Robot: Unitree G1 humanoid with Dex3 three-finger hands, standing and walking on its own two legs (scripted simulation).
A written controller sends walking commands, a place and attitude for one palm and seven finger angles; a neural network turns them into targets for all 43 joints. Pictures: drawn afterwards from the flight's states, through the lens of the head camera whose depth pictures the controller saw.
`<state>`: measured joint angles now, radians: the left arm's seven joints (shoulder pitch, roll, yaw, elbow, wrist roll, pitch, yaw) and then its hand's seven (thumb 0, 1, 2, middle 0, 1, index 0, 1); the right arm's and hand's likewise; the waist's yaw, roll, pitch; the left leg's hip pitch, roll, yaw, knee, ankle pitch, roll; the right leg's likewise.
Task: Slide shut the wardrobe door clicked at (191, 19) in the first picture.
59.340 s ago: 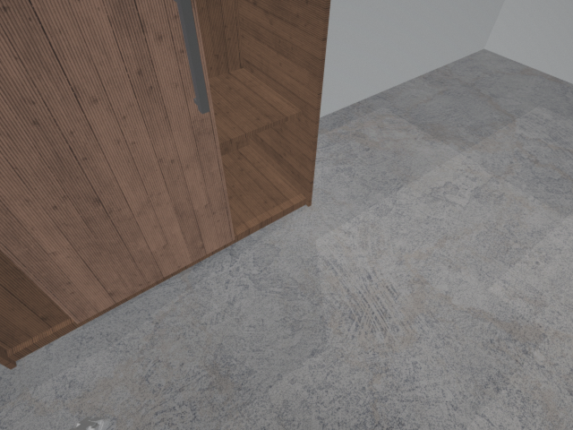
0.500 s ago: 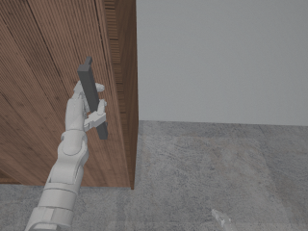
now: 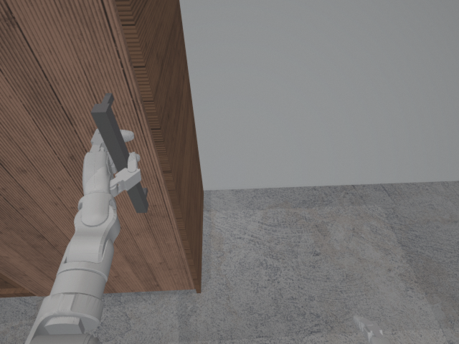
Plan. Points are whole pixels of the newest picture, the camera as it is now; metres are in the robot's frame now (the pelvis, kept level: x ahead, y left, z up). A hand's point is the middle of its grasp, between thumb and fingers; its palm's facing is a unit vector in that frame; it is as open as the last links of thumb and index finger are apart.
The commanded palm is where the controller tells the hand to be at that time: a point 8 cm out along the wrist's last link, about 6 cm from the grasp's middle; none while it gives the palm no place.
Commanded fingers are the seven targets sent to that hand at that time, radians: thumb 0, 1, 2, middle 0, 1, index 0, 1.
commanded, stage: stop walking and hold the door there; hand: left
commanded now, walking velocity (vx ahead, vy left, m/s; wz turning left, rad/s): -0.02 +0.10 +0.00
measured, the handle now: (127, 160) +0.43 +0.23 +0.09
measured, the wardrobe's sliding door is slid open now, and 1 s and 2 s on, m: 0.00 0.00 0.00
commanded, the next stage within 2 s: loosen the grip on the handle in 0.20 s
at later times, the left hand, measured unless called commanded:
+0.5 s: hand (129, 168) +0.38 +0.20 +0.12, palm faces +0.29 -0.95 -0.13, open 7.6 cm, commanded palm +0.34 +0.23 +0.11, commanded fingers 0.00 -0.43 0.26 -0.44 -1.38 -0.44 -1.38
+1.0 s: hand (128, 169) +0.38 +0.21 +0.11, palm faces +0.28 -0.95 -0.15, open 14.4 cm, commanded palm +0.34 +0.26 +0.12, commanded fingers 0.00 -0.55 0.20 -0.25 -1.15 -0.25 -1.15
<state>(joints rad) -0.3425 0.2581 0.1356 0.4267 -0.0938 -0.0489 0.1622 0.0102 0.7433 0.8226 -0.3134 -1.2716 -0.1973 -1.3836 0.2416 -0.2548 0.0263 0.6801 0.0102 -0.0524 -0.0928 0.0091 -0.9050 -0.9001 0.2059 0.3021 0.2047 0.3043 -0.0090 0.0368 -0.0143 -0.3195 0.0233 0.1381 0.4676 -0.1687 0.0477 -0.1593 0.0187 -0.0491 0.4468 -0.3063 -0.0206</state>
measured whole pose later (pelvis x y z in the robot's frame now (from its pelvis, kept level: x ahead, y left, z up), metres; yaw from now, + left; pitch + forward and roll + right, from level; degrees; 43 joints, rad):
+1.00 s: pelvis -0.02 -0.01 -0.01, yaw +2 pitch +3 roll -1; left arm -0.49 0.31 0.21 0.62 -0.06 -0.15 0.09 -0.01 -0.54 0.21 -0.31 -1.20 -0.28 -1.19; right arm 0.33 -0.25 0.00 0.72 0.03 -0.10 -0.06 0.01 -0.91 -0.90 0.21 0.30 0.20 0.30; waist -0.04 0.02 -0.04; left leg -0.47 0.03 0.09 0.60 -0.19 0.05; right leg -0.31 0.03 -0.05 0.61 -0.36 -0.03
